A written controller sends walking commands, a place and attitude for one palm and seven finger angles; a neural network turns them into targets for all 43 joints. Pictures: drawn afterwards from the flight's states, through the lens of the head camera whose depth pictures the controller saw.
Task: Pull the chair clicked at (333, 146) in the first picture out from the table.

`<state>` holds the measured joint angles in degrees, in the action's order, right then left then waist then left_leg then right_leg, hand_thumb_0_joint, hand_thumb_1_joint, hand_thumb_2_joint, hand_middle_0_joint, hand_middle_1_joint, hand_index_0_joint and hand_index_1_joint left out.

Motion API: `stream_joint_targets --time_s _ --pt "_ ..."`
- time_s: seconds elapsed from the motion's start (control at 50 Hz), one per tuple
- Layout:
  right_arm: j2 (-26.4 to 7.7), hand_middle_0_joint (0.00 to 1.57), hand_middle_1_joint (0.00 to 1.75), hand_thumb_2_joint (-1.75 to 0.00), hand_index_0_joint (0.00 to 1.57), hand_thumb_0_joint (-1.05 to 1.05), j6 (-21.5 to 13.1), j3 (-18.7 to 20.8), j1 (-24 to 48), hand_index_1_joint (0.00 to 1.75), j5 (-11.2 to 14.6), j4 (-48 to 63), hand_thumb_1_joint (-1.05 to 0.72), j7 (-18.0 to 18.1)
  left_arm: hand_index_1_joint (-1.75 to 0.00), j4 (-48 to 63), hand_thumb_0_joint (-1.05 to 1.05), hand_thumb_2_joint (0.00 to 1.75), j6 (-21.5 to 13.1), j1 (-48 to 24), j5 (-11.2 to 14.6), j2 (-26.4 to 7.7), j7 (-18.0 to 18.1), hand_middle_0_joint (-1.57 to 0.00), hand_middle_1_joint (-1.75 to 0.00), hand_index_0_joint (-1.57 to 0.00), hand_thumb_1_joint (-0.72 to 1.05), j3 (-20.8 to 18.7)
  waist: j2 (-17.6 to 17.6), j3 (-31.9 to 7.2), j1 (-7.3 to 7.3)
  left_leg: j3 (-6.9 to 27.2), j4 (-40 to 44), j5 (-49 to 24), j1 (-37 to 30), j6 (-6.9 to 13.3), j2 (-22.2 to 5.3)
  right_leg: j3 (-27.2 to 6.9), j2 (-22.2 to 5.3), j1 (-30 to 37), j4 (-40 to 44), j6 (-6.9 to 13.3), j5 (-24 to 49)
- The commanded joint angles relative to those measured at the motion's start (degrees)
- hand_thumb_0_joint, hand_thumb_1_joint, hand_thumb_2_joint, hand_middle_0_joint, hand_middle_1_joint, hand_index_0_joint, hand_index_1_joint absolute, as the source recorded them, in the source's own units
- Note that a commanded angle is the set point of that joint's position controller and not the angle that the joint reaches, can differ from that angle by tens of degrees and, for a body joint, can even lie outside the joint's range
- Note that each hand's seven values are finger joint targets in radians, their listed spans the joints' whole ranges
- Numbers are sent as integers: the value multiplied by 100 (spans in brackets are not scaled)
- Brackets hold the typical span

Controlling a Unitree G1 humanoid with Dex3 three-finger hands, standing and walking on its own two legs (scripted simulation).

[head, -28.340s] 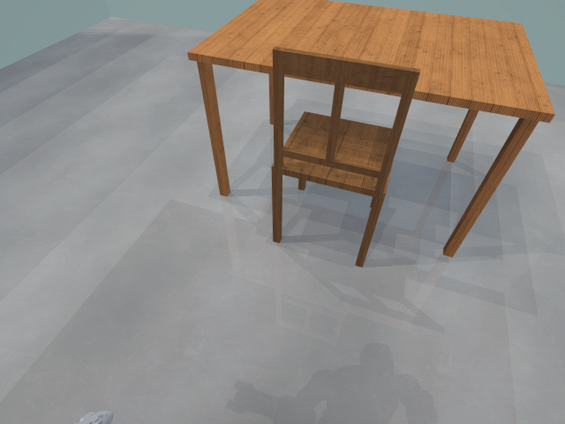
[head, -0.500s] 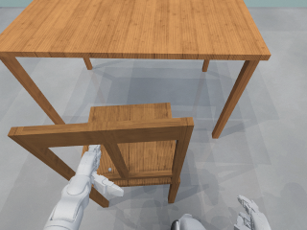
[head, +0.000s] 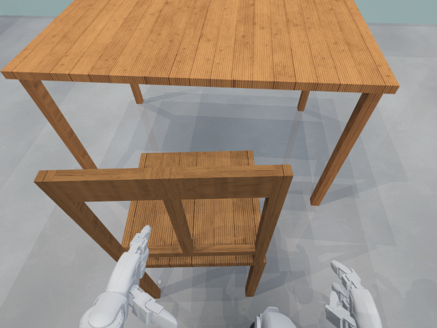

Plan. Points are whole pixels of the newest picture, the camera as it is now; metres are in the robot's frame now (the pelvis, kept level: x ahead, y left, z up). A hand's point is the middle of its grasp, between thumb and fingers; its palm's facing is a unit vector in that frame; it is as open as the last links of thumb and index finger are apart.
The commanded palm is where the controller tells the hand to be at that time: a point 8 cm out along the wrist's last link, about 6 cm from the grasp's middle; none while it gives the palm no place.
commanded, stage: draw the fingers out of the gap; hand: left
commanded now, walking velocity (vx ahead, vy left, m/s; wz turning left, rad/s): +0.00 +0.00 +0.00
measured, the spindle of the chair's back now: (181, 227) +0.33 +0.09 -0.06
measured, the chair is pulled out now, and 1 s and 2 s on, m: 0.28 0.28 0.28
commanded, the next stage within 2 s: draw the hand back to the body in 0.06 s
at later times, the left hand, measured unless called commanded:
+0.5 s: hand (133, 275) +0.21 +0.14 +0.03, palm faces -0.04 -1.00 -0.06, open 17.5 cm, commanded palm +0.17 +0.21 +0.06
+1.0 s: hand (49, 264) +0.20 +0.23 +0.12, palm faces +0.33 -0.88 -0.36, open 14.7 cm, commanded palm +0.17 +0.27 +0.15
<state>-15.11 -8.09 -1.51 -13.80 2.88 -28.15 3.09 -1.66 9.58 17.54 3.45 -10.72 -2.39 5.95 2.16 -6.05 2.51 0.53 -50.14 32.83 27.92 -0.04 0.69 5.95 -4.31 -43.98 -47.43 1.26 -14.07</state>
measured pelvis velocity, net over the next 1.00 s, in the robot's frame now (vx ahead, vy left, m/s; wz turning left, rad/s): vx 0.03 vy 0.01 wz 0.01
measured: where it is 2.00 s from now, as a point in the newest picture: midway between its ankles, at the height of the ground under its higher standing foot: outside the picture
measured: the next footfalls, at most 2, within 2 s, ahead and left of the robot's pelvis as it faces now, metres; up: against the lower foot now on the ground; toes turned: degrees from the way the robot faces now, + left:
none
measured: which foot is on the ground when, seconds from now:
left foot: down 0.00-1.00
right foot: down 0.00-1.00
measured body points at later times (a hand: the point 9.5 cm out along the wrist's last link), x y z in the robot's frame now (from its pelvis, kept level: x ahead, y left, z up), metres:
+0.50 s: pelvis +0.01 +0.01 -0.03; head +0.08 +0.01 +0.42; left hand +0.21 +0.20 +0.04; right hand +0.20 -0.21 -0.11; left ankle -0.08 +0.12 -0.69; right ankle +0.10 -0.11 -0.69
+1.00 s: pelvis +0.03 +0.01 +0.02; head +0.04 -0.01 +0.47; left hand +0.18 +0.27 +0.14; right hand +0.23 -0.22 -0.05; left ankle -0.08 +0.12 -0.69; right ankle +0.09 -0.11 -0.69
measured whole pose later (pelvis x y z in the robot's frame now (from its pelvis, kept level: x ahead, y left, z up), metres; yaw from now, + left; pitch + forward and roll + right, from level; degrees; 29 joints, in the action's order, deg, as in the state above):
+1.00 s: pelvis +0.03 +0.01 +0.02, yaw +1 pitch +3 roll -2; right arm -13.1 -7.9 1.5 -12.3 2.1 -31.7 5.5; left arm 25.6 -2.7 37.1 3.1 -15.8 9.8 -6.8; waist 4.7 -3.2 -2.9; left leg 1.7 -39.4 30.9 11.5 0.7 -0.1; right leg 7.4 -3.4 -27.5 -38.8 0.0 -13.9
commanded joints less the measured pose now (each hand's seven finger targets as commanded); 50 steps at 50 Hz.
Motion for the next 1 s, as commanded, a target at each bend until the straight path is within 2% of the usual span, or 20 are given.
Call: stream_joint_targets --time_s 0.0,0.1,0.16,0.18,0.2,0.26,0.34,0.38,0.44,0.5,0.54,0.6,0.66,0.68,0.7,0.74,0.76,0.84,0.94,0.98 --pt "-667 20 30 -90 20 0 -364 306 346 30 25 1000 -90 45 0 1602 0 20 -302 79 -62 -445 125 0 0 0 -55 -224 -306 -906 15 17 850 -1453 1224 31 52 -296 66 2215 482 -105 -225" --pt "-592 20 30 -90 20 0 -414 334 325 30 5 1074 -90 55 0 2037 0 20 -355 822 -103 -394 217 0 0 0 -55 -171 -271 -1036 -20 28 706 -1728 1236 13 58 -261 77 2258 309 -72 148" --pt "-595 20 30 -90 20 0 -421 334 315 30 1 1088 -90 67 0 2227 0 20 -361 999 -171 -280 208 0 0 0 -55 36 -231 -891 59 67 649 -1763 1251 4 48 -203 94 2054 231 -59 164" --pt "-490 20 30 -90 20 0 -574 326 278 30 12 1049 -90 74 0 3208 0 20 -1143 493 606 253 269 0 0 0 -55 -106 -424 -866 84 108 408 -1841 1346 -83 88 -75 151 1676 108 -51 272" --pt "-488 20 30 -90 20 0 -695 343 298 30 9 905 -90 46 0 2885 0 20 -1480 926 549 3 291 0 0 0 -55 -224 -276 -1012 -35 73 344 -1867 1368 -108 87 -145 148 1757 11 -28 239" --pt "-480 20 30 -90 20 0 -826 379 165 30 10 791 -90 -20 0 3315 0 20 -2074 978 614 -218 330 0 0 0 -55 -416 54 -1266 -62 99 291 -2170 1258 -205 79 -105 147 1766 -177 11 439" --pt "-418 20 30 -90 20 0 -845 496 246 30 -3 609 -90 -202 0 3005 0 20 -2935 1489 515 -167 165 0 0 0 -55 -458 -39 -1164 -126 129 31 -2551 1503 -311 16 -63 184 1454 -554 79 782" --pt "-400 20 30 -90 20 0 -806 540 367 30 4 586 -90 -324 0 2867 0 20 -3369 1629 414 -159 -62 0 0 0 -55 -347 -159 -1057 -96 99 -135 -2354 1740 -267 -13 -102 171 1237 -678 57 691" --pt "-462 20 30 -90 20 0 -639 567 500 30 78 845 -90 -355 0 2861 0 20 -3079 2151 403 -415 -316 0 0 0 -55 -602 -58 -1254 -218 69 112 -2187 1661 -211 -12 -170 146 1708 -479 56 543" --pt "-439 20 30 -90 20 0 -568 516 594 30 165 1065 -90 -205 0 4027 0 20 -2850 1792 712 -843 -364 0 0 0 -55 -1052 -61 -1560 -210 47 257 -2011 1476 -129 -12 -244 108 2172 -257 10 476" --pt "-414 20 30 -90 20 0 -595 473 563 30 191 1003 -90 -100 0 4327 0 20 -2825 1676 906 -975 -292 0 0 0 -55 -1344 -63 -1517 -198 119 327 -2057 1351 -137 -15 -173 154 2218 -195 19 498" --pt "-346 20 30 -90 20 0 -678 478 496 30 229 822 -90 -56 -2 4067 0 24 -2807 2061 1089 -646 -272 -1 -2 -1 -48 -1336 -239 -1258 -139 121 366 -2238 1212 -151 -40 -89 166 2205 -64 -23 764" --pt "-418 20 30 -90 20 0 -792 477 512 30 250 710 -90 -13 -4 4102 0 29 -2761 1833 1201 -876 -350 -2 -4 -2 -37 -1572 -226 -1144 -84 124 467 -2175 1080 -127 -42 -95 146 2328 117 -51 790" --pt "-415 20 30 -90 20 0 -554 604 495 30 43 738 -90 112 -5 3752 0 31 -2183 2531 258 -1756 467 -3 -5 -3 -33 -2101 276 -1347 -517 51 865 -2320 662 -97 -256 -395 -106 2849 289 53 784" --pt "-333 20 30 -90 20 0 -494 517 390 30 5 912 -90 124 -5 4336 0 32 -1975 2452 172 -1099 755 -4 -5 -4 -30 -1602 360 -1032 -351 108 978 -2455 550 -137 -235 -227 -135 2776 379 29 897" --pt "-298 20 30 -90 20 0 -414 522 477 30 3 830 -90 138 -7 4209 0 36 -1729 2473 100 -854 961 -4 -7 -4 -22 -1463 371 -881 -339 105 1031 -2781 376 -134 -282 -191 -139 2862 569 37 1060" --pt "-289 20 30 -90 20 0 -333 539 502 30 -2 742 -90 167 -8 3886 0 37 -1631 2620 80 -807 1057 -5 -8 -5 -19 -1487 118 -683 -345 96 1095 -2832 305 -114 -312 -155 -113 2912 615 24 1112" --pt "-346 20 30 -90 20 0 -264 527 625 30 -36 691 -90 244 -10 3994 0 44 -1571 2165 -3 -1057 1237 -7 -10 -7 -4 -1645 -188 -394 -357 58 1468 -2697 -36 -64 -322 -152 -92 3263 959 25 1184" --pt "-380 20 30 -90 20 0 -365 471 744 30 -53 528 -90 280 -14 4084 0 53 -1622 1600 -59 -1457 1372 -10 -14 -10 14 -2082 2 -118 -453 50 1955 -2561 -427 -40 -312 -206 -55 3632 1334 45 1013" --pt "-359 20 30 -90 20 0 -435 439 784 30 -62 443 -90 267 -16 4053 0 57 -1663 1474 -70 -1416 1386 -10 -16 -10 21 -2124 173 32 -473 42 2135 -2656 -615 -47 -319 -205 -44 3697 1440 39 1011"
